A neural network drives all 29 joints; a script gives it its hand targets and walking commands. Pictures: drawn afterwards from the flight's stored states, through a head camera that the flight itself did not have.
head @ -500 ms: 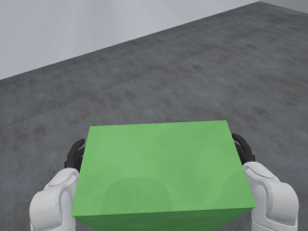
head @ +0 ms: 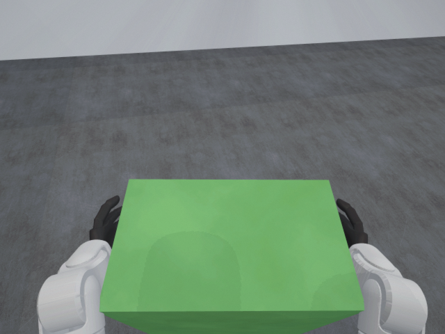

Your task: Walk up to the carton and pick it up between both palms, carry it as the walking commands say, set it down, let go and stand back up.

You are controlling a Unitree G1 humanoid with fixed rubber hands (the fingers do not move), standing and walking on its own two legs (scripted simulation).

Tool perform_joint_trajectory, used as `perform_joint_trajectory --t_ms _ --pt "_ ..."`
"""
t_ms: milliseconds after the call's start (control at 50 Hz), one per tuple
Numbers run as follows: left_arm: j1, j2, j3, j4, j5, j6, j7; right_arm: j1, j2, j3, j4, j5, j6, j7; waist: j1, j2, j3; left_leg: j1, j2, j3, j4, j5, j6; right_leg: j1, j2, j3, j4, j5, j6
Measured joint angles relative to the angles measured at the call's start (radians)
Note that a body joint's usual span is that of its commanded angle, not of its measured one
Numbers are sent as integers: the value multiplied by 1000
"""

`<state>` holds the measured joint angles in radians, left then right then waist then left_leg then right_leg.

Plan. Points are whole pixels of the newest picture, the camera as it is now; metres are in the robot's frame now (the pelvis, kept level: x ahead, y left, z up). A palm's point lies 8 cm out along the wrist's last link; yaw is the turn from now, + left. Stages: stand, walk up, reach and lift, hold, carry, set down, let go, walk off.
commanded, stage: carry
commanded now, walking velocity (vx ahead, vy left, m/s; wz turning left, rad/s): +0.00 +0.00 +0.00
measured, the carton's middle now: (227, 268) +0.22 +0.00 +0.01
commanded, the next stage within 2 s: none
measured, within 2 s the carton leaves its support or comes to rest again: neither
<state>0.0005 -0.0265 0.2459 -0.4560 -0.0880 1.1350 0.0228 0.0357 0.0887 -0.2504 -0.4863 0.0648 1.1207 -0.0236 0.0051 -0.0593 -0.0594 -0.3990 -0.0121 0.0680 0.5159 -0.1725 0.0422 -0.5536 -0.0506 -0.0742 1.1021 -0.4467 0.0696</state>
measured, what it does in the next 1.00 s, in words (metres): steps on the spot: right foot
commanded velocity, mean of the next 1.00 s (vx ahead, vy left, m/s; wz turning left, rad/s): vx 0.00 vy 0.00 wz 0.00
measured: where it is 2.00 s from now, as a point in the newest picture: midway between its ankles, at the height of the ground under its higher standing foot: outside the picture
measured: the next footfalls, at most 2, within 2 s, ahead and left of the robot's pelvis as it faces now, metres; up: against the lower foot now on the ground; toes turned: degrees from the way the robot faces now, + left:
right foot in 0.14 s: +0.05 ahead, -0.08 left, +0.00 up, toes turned +6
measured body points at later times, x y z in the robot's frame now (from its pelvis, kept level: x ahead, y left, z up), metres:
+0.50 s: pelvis +0.00 +0.05 +0.00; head -0.03 +0.06 +0.45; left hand +0.24 +0.26 +0.08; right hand +0.26 -0.13 +0.09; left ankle +0.04 +0.12 -0.73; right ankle +0.00 -0.07 -0.73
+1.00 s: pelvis +0.01 +0.06 +0.00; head -0.02 +0.06 +0.45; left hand +0.26 +0.25 +0.07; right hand +0.26 -0.13 +0.08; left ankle +0.04 +0.12 -0.73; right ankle +0.00 -0.07 -0.73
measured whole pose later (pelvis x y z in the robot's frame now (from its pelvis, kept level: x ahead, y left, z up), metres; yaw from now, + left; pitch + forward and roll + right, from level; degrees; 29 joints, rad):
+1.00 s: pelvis +0.01 +0.06 +0.00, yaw -1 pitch +3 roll +0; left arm -0.02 -0.02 0.24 -0.34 -0.05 1.11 0.02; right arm -0.03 0.05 -0.24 -0.35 0.04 1.12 -0.02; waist 0.01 0.00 -0.13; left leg -0.34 -0.05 0.09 0.52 -0.23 0.09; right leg -0.29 -0.05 -0.10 0.54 -0.28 0.01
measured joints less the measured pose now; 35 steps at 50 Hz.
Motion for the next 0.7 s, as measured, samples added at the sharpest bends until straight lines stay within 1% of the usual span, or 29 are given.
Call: perform_joint_trajectory --t_ms 80,120,140,160,180,200,240,300,340,400,460,520,580,700 --pt "-5 11 -11 -2 13 7 -1 -17 -26 18 10 -4 9 4 -26 35 -44 5 -11 13 -11 3 15 92 29 -20 -230 1 -23" --pt "-10 15 -10 6 17 14 -3 -29 -37 28 16 -12 24 4 -33 59 -64 -3 -14 20 5 -6 20 167 36 -32 -405 45 -34" --pt "-14 16 -9 11 18 19 -5 -37 -43 33 20 -16 32 4 -33 65 -72 -11 -18 26 23 -15 20 206 33 -36 -498 93 -42" --pt "-18 8 -8 25 22 18 -6 -45 -55 35 30 -19 39 4 -33 89 -73 -18 -10 23 45 -25 20 218 42 -43 -528 143 -68" --pt "-18 -2 -8 40 28 18 -5 -47 -66 36 41 -19 47 4 -33 108 -72 -17 -4 16 60 -40 10 226 49 -48 -532 161 -91" --pt "-14 -11 -7 47 34 20 -5 -47 -74 36 50 -16 54 4 -32 117 -71 -13 -4 7 69 -67 -5 235 52 -52 -536 165 -106" --pt "0 -28 -1 45 42 23 -4 -49 -80 34 59 -8 65 4 -31 120 -73 -6 -5 -10 84 -102 -24 250 50 -55 -554 168 -116" --pt "14 -39 8 30 48 22 -3 -64 -75 28 72 1 69 3 -29 112 -80 26 4 -25 51 -82 -29 256 46 -60 -571 176 -107" --pt "13 -36 10 30 52 22 -2 -78 -69 23 89 2 66 3 -24 101 -76 31 0 -21 36 -44 -9 260 38 -65 -573 177 -99" --pt "10 -17 9 32 50 27 -1 -90 -51 20 109 -5 61 3 -11 79 -72 37 -12 -16 29 -44 19 262 26 -61 -572 178 -87" --pt "-2 -2 9 42 42 31 -1 -90 -35 16 111 -16 56 3 3 59 -72 42 -27 -8 14 -40 31 256 10 -54 -566 175 -76" --pt "-17 4 7 56 35 31 -1 -82 -28 10 102 -22 52 3 10 47 -72 47 -42 0 -5 -31 41 251 -4 -47 -563 175 -65" --pt "-30 4 6 65 32 29 -1 -75 -27 5 93 -24 48 2 8 44 -71 51 -52 7 -18 -26 49 247 -14 -39 -562 175 -56" --pt "-42 0 2 83 35 17 -2 -69 -30 1 94 -21 35 1 -10 46 -70 55 -60 19 -25 -27 58 242 -23 -26 -557 171 -47"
